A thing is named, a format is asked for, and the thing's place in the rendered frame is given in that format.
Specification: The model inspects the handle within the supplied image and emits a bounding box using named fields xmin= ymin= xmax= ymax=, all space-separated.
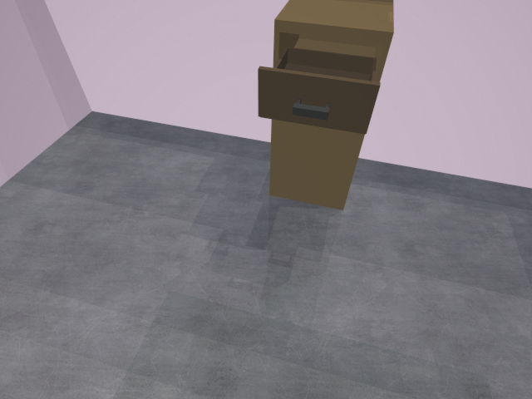
xmin=293 ymin=99 xmax=330 ymax=121

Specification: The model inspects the drawer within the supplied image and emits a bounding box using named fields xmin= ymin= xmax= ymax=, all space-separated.
xmin=258 ymin=47 xmax=381 ymax=134

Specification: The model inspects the cabinet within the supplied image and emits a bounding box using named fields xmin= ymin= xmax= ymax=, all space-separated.
xmin=269 ymin=0 xmax=394 ymax=210

